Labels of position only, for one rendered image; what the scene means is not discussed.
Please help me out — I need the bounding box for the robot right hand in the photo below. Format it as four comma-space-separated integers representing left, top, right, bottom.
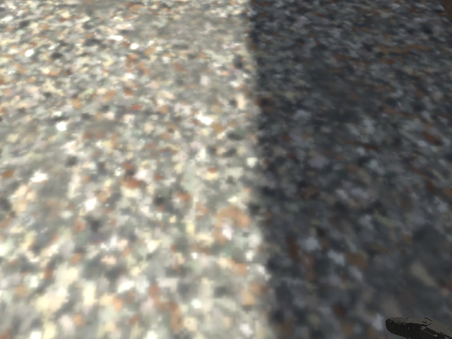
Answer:
386, 316, 452, 339

